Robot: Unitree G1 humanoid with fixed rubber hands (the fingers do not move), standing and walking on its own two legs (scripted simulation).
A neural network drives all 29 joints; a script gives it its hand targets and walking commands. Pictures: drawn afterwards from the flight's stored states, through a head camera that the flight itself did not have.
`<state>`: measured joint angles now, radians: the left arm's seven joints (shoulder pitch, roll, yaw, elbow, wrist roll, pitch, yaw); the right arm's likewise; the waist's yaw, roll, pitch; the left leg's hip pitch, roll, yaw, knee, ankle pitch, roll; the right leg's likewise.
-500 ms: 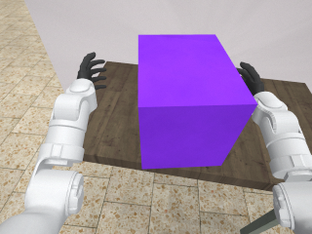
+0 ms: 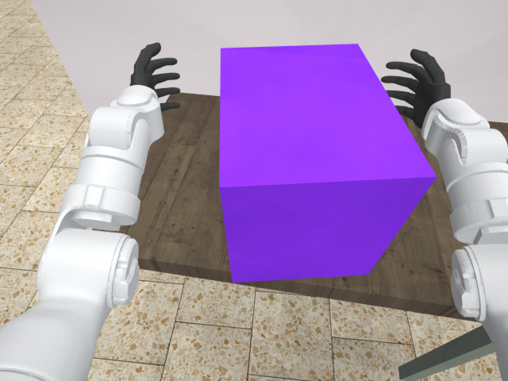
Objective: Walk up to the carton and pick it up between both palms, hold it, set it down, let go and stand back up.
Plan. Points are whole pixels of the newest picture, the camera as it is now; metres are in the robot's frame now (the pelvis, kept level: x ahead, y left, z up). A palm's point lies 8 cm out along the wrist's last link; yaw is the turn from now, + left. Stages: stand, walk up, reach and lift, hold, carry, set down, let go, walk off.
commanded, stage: reach and lift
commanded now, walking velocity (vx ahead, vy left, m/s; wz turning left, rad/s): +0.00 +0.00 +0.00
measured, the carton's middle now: (295, 162) +0.44 -0.05 +0.11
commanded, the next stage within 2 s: none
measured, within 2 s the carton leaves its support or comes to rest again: neither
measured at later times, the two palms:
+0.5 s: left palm (169, 120) +0.47 +0.15 +0.17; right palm (422, 112) +0.47 -0.24 +0.19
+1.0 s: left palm (181, 143) +0.48 +0.14 +0.12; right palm (404, 122) +0.48 -0.23 +0.16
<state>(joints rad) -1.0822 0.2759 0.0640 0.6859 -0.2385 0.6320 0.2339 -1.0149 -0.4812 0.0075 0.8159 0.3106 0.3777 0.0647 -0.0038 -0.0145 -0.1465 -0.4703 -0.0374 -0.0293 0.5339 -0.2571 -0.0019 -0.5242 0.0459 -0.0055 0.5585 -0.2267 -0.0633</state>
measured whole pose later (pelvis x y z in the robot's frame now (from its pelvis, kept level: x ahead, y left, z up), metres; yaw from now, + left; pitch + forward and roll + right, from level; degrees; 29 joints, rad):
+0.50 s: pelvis +0.00 +0.00 +0.00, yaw +0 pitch +17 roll +1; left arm -1.16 0.23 0.02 1.01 -0.27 0.39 0.24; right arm -1.11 -0.48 0.01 1.00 0.31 0.30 0.08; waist 0.00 -0.01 -0.19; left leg -0.59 -0.04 -0.03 0.53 -0.24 0.00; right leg -0.65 0.05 -0.01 0.56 -0.21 -0.06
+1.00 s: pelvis +0.00 +0.00 -0.01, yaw +0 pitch +21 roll +1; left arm -1.04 0.18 0.02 1.01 -0.23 0.18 0.24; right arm -1.11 -0.43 0.01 1.07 0.31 0.12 0.08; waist 0.00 0.01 -0.23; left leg -0.68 -0.04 -0.03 0.53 -0.23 0.00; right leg -0.73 0.05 -0.01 0.56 -0.20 -0.06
